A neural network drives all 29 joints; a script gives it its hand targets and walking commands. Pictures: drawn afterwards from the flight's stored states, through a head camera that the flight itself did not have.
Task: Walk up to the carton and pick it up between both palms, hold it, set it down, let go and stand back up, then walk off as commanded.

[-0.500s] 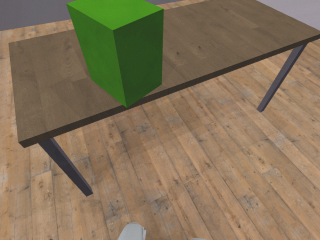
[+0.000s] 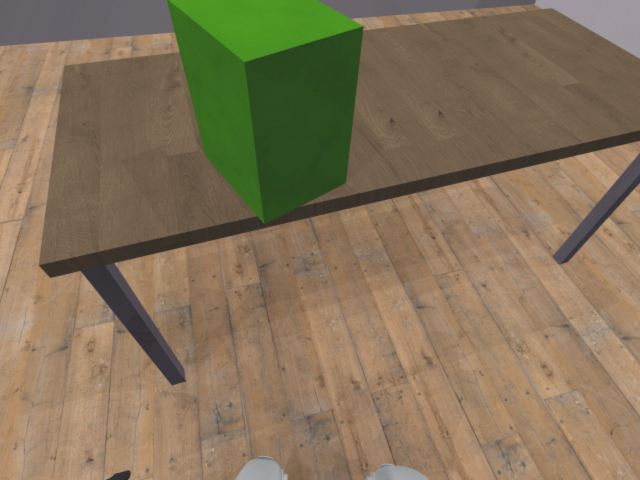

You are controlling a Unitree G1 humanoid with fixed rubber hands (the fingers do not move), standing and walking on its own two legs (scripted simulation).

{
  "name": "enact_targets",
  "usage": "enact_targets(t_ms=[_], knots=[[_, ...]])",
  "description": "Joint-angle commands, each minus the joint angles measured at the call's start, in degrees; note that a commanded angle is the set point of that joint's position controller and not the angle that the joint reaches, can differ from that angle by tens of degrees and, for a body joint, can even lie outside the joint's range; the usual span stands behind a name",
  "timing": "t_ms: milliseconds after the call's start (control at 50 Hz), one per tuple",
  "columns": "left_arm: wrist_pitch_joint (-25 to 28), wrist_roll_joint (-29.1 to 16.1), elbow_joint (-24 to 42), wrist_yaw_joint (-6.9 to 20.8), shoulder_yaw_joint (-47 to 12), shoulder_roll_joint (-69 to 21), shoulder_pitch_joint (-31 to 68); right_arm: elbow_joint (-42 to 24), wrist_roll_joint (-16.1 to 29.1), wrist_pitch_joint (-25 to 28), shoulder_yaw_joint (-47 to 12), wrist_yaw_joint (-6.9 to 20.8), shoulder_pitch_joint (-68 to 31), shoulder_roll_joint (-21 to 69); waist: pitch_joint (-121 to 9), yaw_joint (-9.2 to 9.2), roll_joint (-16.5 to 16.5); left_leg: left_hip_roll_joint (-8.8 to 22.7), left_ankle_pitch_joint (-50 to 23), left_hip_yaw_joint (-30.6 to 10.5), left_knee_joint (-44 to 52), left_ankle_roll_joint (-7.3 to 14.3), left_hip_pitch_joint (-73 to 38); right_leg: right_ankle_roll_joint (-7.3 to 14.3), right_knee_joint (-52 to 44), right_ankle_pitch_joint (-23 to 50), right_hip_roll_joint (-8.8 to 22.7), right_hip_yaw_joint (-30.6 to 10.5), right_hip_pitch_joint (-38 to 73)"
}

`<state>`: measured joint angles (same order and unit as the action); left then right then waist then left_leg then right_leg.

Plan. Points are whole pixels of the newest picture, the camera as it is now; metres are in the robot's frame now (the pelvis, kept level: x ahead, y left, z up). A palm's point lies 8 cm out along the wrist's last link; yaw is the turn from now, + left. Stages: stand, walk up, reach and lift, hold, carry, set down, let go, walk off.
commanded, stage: walk up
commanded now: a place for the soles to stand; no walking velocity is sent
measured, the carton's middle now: (268, 103) +0.68 +0.12 +0.10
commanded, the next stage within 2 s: none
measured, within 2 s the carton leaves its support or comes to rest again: neither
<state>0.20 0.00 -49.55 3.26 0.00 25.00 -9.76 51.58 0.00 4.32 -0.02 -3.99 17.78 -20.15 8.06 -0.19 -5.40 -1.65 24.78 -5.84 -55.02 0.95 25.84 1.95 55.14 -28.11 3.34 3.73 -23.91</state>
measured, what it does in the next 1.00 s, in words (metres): steps on the spot: left foot, then left foot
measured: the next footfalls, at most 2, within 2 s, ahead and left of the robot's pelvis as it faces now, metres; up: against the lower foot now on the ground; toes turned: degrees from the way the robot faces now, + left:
left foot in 0.30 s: +0.13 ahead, +0.11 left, +0.00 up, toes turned +3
left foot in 0.84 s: +0.09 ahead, +0.11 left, +0.00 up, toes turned +10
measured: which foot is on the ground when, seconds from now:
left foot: up 0.00-0.28, down 0.30-0.56, up 0.58-0.82, down 0.84-1.00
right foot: down 0.00-1.00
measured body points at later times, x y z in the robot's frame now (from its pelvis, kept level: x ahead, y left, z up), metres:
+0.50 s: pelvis +0.04 -0.02 +0.00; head +0.07 +0.00 +0.45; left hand +0.09 +0.30 -0.13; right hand +0.13 -0.33 -0.11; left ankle +0.09 +0.11 -0.69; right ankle +0.04 -0.13 -0.66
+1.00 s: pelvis +0.04 -0.03 +0.00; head +0.06 +0.00 +0.45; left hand +0.05 +0.30 -0.13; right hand +0.16 -0.32 -0.11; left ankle +0.07 +0.10 -0.69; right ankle +0.07 -0.14 -0.68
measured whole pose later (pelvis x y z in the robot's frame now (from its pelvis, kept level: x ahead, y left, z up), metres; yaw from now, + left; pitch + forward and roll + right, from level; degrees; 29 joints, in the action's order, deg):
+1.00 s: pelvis +0.04 -0.03 +0.00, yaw +13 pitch -4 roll +0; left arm -1.0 0.0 -49.6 0.3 0.0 24.1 -11.9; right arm 51.5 0.0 4.3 0.0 -3.9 16.7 -20.9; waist 8.1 -0.1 -2.4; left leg -3.6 23.4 -4.6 -54.0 0.8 26.5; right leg 1.3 58.1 -33.3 3.5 4.7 -22.4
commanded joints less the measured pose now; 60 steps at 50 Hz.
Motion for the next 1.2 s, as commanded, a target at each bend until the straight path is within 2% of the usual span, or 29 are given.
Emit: enact_targets(t_ms=[0,20,100,200,240,260,280,300,320,360,400,460,500,520,540,560,580,620,700,780,820,840,860,880,980,1040,1100,1140,1180], knots=[[2.89,0.91,3.59,-2.23,9.87,19.96,-7.76,-5.08,-0.41,0.62,5.21,-1.14,-4.15,-17.37,-5.86,-6.06,-1.09,-1.56,4.73,0.06,-20.03,0.5,27.92,3.49,-43.88,-6.85,24.94,-38.85,21.48],[2.88,0.94,3.33,-2.55,9.37,18.28,-6.87,-4.02,-0.01,0.79,5.46,-0.83,-2.82,-18.45,-3.93,-5.06,2.97,-0.17,2.25,0.32,-20.16,0.09,27.15,3.06,-40.36,1.41,22.64,-32.2,21.07],[2.85,1.14,3.94,-3.15,7.7,12.88,-7.7,-2.24,0.32,0.75,5.37,0.54,2.35,-16.37,-8.53,-3.37,-1.76,3.03,-0.36,4.56,-10.65,-0.34,19.88,3.45,-26.1,37.14,14.56,-10.83,25.98],[1.78,1.21,5.21,-3.29,7.83,14.6,-8.83,-4.5,0.3,1.12,5.41,0.2,-2.97,-15.94,-9.49,-5.67,-3.01,3.79,4.73,8.01,-0.36,0.28,16.73,9.56,-21.05,41.57,19.39,-11.42,25.73],[1.34,0.71,5.66,-3.37,7.46,14.19,-5.64,-3.22,-0.14,1.94,5.31,0.21,-0.26,-15.12,-11.9,-3.76,-2.52,2.27,1.89,9.0,9.44,1.82,8.76,9.72,-15.53,41.1,19.18,-7.23,22.45],[1.13,0.57,6.79,-3.01,6.59,13.72,-0.78,-1.05,-0.29,2.48,5.79,-0.25,6.14,-14.98,-15.07,1.69,-1.82,0.04,-6.08,9.53,16.96,3.69,-5.96,7.13,-8.08,42.7,16.48,-1.35,13.19],[0.93,0.32,7.38,-3.04,5.39,10.76,-1.49,0.09,-1.47,2.48,7.59,-0.62,11.3,-18.77,-17.67,3.99,7.0,-0.03,-12.27,0.89,17.57,6.44,-17.6,2.61,7.13,36.92,11.15,1.8,3.16],[0.93,-0.39,8.85,-2.47,4.79,7.07,-0.53,-1.08,-1.77,2.54,9.2,-1.05,12.54,-25.09,-18.68,5.32,20.56,12.03,-21.15,-26.45,23.41,13.39,-24.49,-2.05,17.12,18.38,2.43,2.09,-11.97],[0.38,-0.35,9.22,-2.66,5.76,10.14,2.51,-0.96,-0.44,1.94,9.16,-0.93,15.1,-26.08,-18.63,5.6,20.06,18.81,-21.6,-45.81,29.86,18.71,-25.96,-1.9,17.51,-7.87,-3.14,-3.62,-17.74],[-0.21,0.8,8.3,-3.01,5.99,12.27,4.89,-0.59,0.31,1.57,8.0,-1.53,11.76,-23.6,-8.54,4.4,9.62,19.26,-18.18,-42.57,27.35,19.41,-20.83,-0.86,17.85,-13.25,-0.02,-7.88,-21.02],[-0.13,1.33,6.48,-2.58,6.51,11.82,0.92,-2.19,-0.81,0.82,7.01,-1.25,4.21,-21.6,-4.45,1.25,13.17,15.58,-10.48,-33.67,25.79,16.24,-9.93,-0.02,10.09,-12.67,1.63,-7.57,-15.72],[-0.22,1.41,4.55,-1.99,7.48,12.77,-1.94,-2.84,-1.76,0.39,6.97,-0.57,1.34,-22.37,-5.51,0.5,15.55,13.19,5.93,-36.14,28.02,15.08,-1.65,0.21,2.79,-12.17,-0.06,-7.37,-6.06],[0.92,1.38,2.61,-2.04,7.21,10.99,-6.38,-2.98,-1.28,-0.33,6.35,-0.18,-0.89,-20.69,-6.42,-2.04,12.79,11.35,4.82,-30.61,24.12,12.81,3.67,1.03,-12.34,-4.93,-0.73,-5.36,3.85],[1.41,1.38,0.56,-2.36,7.48,10.67,-9.74,-3.56,-1.41,-0.87,5.34,0.25,-2.38,-18.57,-7.75,-4.47,10.15,7.9,1.26,-22.31,19.0,9.39,10.9,1.91,-21.15,-3.31,-0.3,-7.17,14.75],[2.19,2.39,0.4,-3.01,7.97,13.87,-13.04,-3.9,-0.7,-0.96,3.77,0.17,-1.41,-13.16,-8.78,-5.87,-2.66,2.42,-0.91,-9.26,3.32,3.84,20.29,3.77,-32.37,-10.05,9.39,-21.28,23.11],[2.36,1.79,0.88,-3.25,9.09,18.34,-10.1,-4.25,-0.97,-0.75,3.71,-0.14,-5.13,-12.68,-5.88,-6.49,-7.15,-5.0,5.5,1.5,-7.66,0.71,25.65,5.15,-41.66,-12.58,21.35,-35.99,18.58],[2.7,1.19,2.2,-3.42,8.88,18.27,-6.18,-3.46,-1.32,-0.9,5.0,-0.62,-6.37,-16.68,-2.63,-5.09,0.98,-1.24,4.79,-1.23,-10.82,0.13,23.83,4.86,-41.86,-7.4,24.04,-36.04,14.82],[3.17,1.43,2.61,-3.81,8.24,16.28,-4.13,-1.48,0.21,-0.48,5.26,0.04,-0.65,-17.38,-4.02,-2.14,3.2,0.06,3.36,-0.34,-9.9,-0.22,18.37,2.8,-35.04,12.36,20.54,-25.78,16.54],[2.71,1.39,2.83,-4.24,7.45,14.18,-7.24,-2.56,0.27,-0.4,4.88,0.57,-0.79,-15.31,-8.4,-3.1,-3.94,1.34,6.18,5.52,-5.96,0.48,16.11,4.83,-23.23,42.01,16.83,-12.64,23.36],[1.71,1.0,4.66,-4.24,7.33,15.02,-4.65,-2.24,-0.03,0.34,5.2,0.36,0.48,-14.79,-9.87,-2.5,-4.53,2.2,5.14,7.86,3.52,0.97,8.51,9.73,-18.55,38.46,18.77,-11.68,17.83],[1.22,0.66,6.2,-3.76,6.3,13.47,0.77,0.53,-0.59,1.51,6.01,0.28,7.35,-16.3,-13.86,2.44,2.06,-0.99,-7.07,6.31,15.69,3.41,-9.28,6.04,-7.33,32.34,14.27,-4.38,6.79],[0.9,0.18,7.01,-3.34,5.45,10.34,1.29,1.11,-1.44,1.91,7.21,-0.43,9.57,-20.29,-13.53,3.43,13.28,5.1,-15.66,-10.55,20.07,6.66,-15.65,1.37,7.69,25.94,8.24,0.19,-4.12],[0.23,-0.54,7.41,-3.36,5.29,8.69,3.15,-0.45,-1.54,1.85,8.37,-0.28,8.77,-25.35,-13.16,4.2,21.36,16.41,-23.22,-38.86,28.6,15.3,-16.35,-2.13,12.23,-0.91,-1.47,-2.25,-13.61],[-0.82,-0.09,7.06,-3.94,5.68,11.46,4.06,-0.32,-0.69,1.73,7.85,-0.45,8.13,-24.48,-10.08,3.18,13.71,18.18,-17.84,-43.29,28.12,17.45,-14.83,-1.48,10.94,-14.56,-0.18,-7.3,-13.66],[-0.33,0.99,2.76,-2.8,6.28,11.8,-1.22,-2.34,-1.4,0.34,6.53,-0.58,-1.47,-21.19,-6.36,0.0,15.8,13.19,-3.49,-34.44,28.04,12.86,-3.05,0.21,0.77,-9.27,0.54,-7.54,-4.95],[0.66,1.37,0.4,-2.76,7.03,11.55,-5.9,-2.9,-1.14,-0.11,5.44,-0.19,-3.24,-19.59,-7.34,-3.15,10.59,9.55,-2.2,-27.98,22.69,9.85,6.19,1.26,-14.92,-1.83,-0.46,-6.77,8.24],[1.8,1.88,0.36,-3.04,8.12,17.39,-7.06,-3.05,-0.77,-0.54,4.81,0.12,-6.47,-15.76,-4.5,-5.72,-4.89,-3.12,4.77,2.24,-2.83,1.58,18.33,9.13,-38.79,-23.36,19.46,-32.48,12.42],[2.06,1.56,1.82,-2.95,8.19,17.69,-2.33,-1.9,-0.76,-0.23,5.76,0.32,-3.39,-17.95,-1.86,-3.07,-1.38,0.83,5.23,3.25,-7.32,0.49,14.51,12.1,-38.33,-19.23,22.14,-30.32,7.15],[2.33,1.74,2.73,-3.04,7.81,16.76,-0.36,-1.24,-0.44,0.6,5.88,1.03,-0.61,-18.2,-3.71,-1.46,-1.9,2.14,6.97,4.81,-4.16,0.96,10.88,11.85,-31.89,-1.24,20.97,-23.7,9.37]])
